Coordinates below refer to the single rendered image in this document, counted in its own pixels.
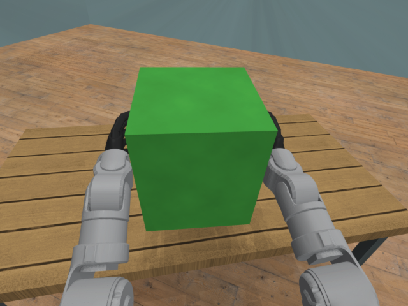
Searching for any robot right hand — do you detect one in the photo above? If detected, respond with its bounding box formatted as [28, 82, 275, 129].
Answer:
[268, 111, 285, 149]

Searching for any carton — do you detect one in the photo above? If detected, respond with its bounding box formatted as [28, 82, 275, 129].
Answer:
[125, 67, 278, 231]

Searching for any right robot forearm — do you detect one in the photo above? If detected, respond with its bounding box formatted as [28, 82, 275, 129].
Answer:
[263, 148, 380, 306]

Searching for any left robot upper arm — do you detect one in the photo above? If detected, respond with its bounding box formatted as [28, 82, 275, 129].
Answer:
[61, 277, 134, 306]

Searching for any table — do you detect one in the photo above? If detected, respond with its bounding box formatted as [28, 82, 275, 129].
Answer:
[0, 114, 408, 306]

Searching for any right robot upper arm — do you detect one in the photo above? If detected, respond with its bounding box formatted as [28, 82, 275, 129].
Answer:
[299, 261, 378, 306]

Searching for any left robot forearm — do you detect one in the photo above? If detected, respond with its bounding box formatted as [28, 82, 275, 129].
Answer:
[59, 149, 133, 306]

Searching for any robot left hand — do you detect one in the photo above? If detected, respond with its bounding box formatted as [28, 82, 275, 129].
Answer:
[105, 111, 130, 154]

